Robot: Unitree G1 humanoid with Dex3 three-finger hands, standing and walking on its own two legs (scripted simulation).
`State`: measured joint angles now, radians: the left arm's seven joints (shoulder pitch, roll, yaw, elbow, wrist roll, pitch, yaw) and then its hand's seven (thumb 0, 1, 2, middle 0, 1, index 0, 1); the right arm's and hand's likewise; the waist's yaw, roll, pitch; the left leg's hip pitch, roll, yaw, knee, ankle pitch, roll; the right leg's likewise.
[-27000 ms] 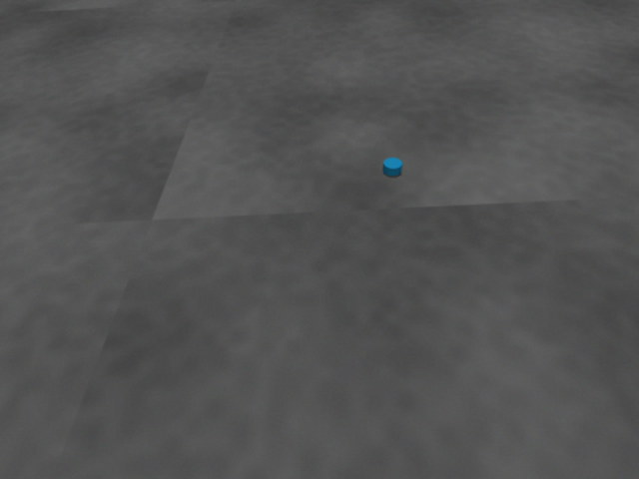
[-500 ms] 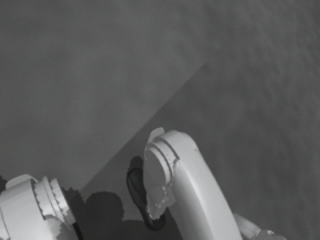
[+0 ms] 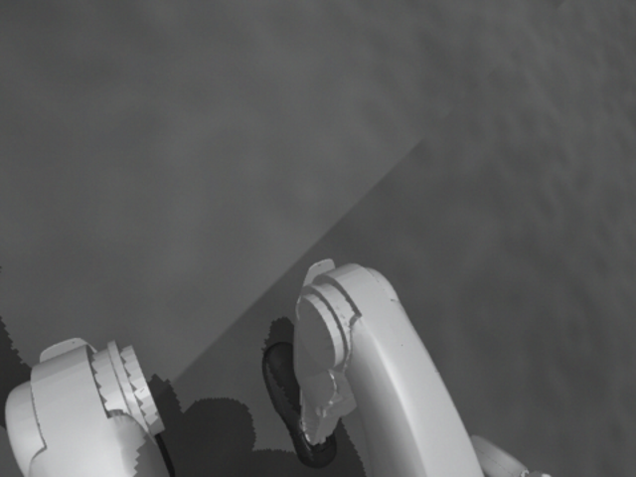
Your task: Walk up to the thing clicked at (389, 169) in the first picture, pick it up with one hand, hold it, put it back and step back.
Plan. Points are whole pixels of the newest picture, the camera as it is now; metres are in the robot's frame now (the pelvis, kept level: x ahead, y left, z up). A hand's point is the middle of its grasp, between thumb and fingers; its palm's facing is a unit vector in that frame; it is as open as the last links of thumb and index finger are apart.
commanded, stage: withdraw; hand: left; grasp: from above
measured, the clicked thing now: out of the picture +0.44 +0.33 -0.27
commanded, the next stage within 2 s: home in 0.66 s
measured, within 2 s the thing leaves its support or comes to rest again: neither
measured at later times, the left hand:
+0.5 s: hand out of the picture +0.39 +0.32 -0.11, palm faces -0.47 -0.14 -0.87, open 14.0 cm
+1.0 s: hand out of the picture +0.41 +0.36 -0.08, palm faces -0.29 -0.19 -0.94, open 12.4 cm
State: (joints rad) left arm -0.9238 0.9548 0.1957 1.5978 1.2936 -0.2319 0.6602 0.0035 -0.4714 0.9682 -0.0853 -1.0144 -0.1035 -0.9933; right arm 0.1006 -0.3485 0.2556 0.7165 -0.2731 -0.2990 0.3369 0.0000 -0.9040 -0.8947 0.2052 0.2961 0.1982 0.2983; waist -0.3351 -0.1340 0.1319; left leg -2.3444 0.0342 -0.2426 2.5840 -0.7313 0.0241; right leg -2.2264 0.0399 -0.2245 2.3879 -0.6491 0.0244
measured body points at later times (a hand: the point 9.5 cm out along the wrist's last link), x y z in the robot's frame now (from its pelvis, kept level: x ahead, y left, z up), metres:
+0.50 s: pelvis -0.02 -0.02 +0.05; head +0.19 +0.08 +0.44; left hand +0.41 +0.32 -0.06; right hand +0.12 -0.28 -0.05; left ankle +0.06 +0.12 -0.26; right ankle +0.12 -0.11 -0.26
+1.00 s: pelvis +0.00 +0.00 +0.06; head +0.22 +0.08 +0.44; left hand +0.42 +0.36 -0.02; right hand +0.09 -0.25 -0.06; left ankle +0.06 +0.12 -0.26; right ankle +0.12 -0.11 -0.26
